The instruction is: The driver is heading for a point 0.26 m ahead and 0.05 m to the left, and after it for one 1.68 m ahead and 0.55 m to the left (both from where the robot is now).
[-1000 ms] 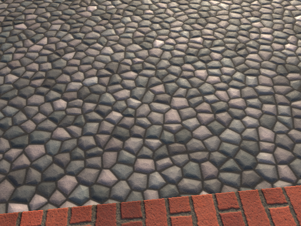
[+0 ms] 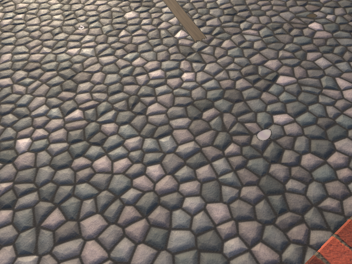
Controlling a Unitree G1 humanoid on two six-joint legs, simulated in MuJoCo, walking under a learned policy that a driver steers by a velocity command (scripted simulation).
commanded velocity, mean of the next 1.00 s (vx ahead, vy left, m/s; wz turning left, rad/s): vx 0.50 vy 0.00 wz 0.32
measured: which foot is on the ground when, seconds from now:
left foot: up 0.00-0.38, down 0.40-0.82, up 0.84-1.00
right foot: down 0.00-0.40, up 0.42-0.78, down 0.80-1.00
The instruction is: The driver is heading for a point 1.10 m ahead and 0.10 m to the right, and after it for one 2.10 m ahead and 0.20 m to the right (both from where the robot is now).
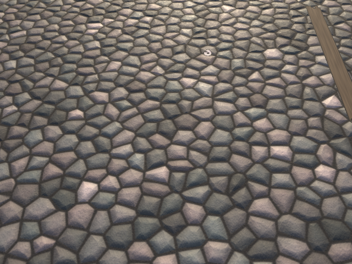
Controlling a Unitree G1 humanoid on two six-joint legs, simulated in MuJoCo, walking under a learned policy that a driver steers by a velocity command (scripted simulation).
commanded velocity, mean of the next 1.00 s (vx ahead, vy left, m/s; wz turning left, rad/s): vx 0.50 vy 0.00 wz -0.13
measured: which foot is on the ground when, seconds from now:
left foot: up 0.00-0.26, down 0.28-0.84, up 0.86-1.00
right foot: down 0.00-0.28, up 0.30-0.80, down 0.82-1.00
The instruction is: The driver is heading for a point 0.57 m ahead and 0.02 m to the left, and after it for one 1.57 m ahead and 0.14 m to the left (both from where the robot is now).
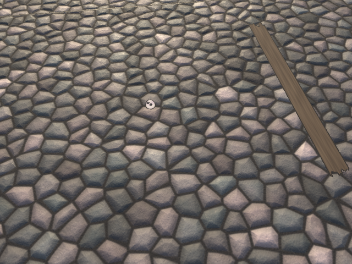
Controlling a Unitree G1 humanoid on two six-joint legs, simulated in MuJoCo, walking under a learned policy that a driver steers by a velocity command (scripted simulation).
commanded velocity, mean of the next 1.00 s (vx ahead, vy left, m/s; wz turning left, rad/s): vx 0.50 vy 0.00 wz -0.09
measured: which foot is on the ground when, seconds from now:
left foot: up 0.00-0.30, down 0.32-0.82, up 0.84-1.00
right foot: down 0.00-0.34, up 0.36-0.80, down 0.82-1.00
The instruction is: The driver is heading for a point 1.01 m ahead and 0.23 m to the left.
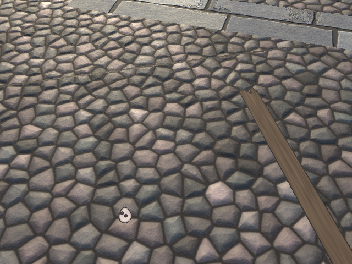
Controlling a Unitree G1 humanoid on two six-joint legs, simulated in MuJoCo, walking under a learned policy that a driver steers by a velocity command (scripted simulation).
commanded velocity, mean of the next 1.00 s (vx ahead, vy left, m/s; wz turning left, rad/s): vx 0.50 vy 0.00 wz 0.36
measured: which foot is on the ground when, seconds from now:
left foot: up 0.00-0.34, down 0.36-0.90, up 0.92-1.00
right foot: down 0.00-0.38, up 0.40-0.86, down 0.88-1.00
